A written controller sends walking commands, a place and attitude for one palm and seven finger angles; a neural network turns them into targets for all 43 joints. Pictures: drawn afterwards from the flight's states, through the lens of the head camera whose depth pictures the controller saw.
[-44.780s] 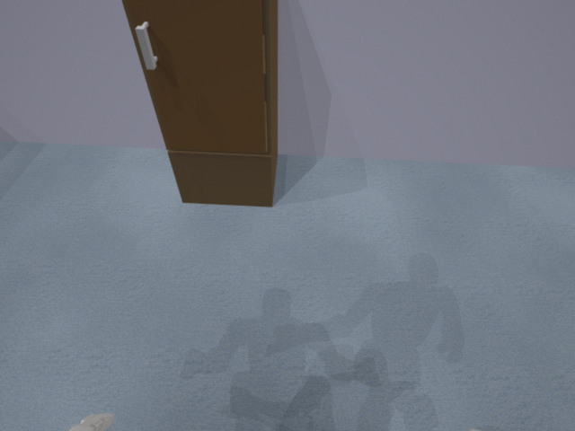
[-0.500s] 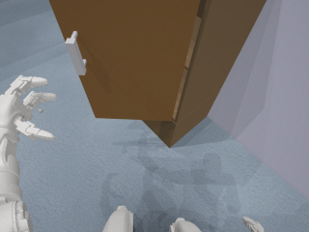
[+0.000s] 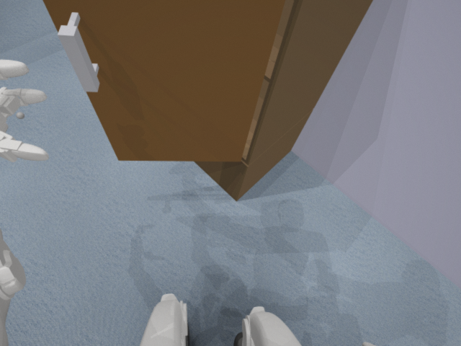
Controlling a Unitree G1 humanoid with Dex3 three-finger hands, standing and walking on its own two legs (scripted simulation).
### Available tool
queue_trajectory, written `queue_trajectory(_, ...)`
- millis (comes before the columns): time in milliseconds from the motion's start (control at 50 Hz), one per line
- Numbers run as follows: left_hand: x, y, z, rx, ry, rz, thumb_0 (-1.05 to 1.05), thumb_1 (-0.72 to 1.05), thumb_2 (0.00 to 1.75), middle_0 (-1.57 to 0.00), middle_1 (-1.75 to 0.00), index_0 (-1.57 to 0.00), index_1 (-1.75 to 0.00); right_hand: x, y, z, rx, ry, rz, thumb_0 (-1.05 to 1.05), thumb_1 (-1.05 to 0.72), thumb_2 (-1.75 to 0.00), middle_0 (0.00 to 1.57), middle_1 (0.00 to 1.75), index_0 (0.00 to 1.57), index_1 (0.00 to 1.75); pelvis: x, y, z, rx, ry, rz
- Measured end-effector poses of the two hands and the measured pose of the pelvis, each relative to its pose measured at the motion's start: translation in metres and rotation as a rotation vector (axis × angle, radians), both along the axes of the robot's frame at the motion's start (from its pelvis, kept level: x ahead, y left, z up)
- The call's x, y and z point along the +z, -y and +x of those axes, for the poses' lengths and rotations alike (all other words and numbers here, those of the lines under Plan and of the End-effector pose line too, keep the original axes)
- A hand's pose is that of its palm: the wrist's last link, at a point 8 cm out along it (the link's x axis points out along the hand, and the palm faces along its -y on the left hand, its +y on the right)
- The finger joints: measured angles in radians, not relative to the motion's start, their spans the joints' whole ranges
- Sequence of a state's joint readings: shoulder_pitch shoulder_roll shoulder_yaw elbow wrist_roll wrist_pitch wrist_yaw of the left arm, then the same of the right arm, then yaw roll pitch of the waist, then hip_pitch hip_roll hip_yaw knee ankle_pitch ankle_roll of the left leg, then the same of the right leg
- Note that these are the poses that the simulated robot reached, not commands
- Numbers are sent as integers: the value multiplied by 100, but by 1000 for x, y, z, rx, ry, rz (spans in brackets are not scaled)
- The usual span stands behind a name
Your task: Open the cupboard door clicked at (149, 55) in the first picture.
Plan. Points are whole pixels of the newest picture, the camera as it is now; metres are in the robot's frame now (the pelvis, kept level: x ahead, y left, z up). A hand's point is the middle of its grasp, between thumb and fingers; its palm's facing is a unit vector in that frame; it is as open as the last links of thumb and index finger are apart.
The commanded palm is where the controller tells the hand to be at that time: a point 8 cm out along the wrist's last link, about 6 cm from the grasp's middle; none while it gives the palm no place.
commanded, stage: move the hooked fingers beside the handle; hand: left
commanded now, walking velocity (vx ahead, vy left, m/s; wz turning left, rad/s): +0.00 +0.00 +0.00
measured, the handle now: (83, 53) +0.60 +0.26 +0.08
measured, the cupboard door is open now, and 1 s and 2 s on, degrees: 47 47 47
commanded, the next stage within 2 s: slide the fingers in behind the handle in 1.36 s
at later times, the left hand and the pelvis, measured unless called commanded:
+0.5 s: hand (26, 77) +0.52 +0.33 +0.09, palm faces +0.04 -1.00 +0.00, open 14.0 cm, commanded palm +0.54 +0.36 +0.08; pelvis +0.00 +0.02 -0.02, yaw -2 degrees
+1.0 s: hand (28, 70) +0.55 +0.34 +0.09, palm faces +0.04 -1.00 +0.00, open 14.0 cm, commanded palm +0.55 +0.35 +0.08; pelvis +0.01 +0.02 -0.01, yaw -2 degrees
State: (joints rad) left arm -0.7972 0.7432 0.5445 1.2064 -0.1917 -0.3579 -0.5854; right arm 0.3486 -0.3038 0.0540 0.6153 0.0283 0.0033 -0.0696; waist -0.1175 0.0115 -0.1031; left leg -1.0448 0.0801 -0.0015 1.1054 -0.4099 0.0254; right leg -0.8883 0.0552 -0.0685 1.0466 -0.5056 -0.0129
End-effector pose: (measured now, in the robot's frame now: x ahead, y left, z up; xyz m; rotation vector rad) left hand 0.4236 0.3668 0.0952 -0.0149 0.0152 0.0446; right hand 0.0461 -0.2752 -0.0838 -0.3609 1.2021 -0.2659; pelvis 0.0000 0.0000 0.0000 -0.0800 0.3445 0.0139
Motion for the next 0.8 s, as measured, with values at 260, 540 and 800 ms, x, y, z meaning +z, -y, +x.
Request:
queue_trajectory(260,-2,-8,40,-8,-5,-6,-2,-50,30,-30,-120,-30,-120,-2,-6,-33,-46,-118,-34,0,-90,-89,20,30,21,30,-9,-8,-3,-6,-55,-24)
queue_trajectory(540,0,-17,84,-8,-15,13,-2,-50,30,-30,-120,-30,-120,-5,-25,-65,-94,-221,-40,0,-90,-89,20,30,21,30,-19,-18,-3,-14,-116,-49)
queue_trajectory(800,-11,-21,103,-20,-22,5,-2,-50,30,-29,-120,-30,-120,-4,-42,-75,-123,-291,-18,0,-90,-89,20,30,21,30,-20,-25,3,-20,-152,-61)
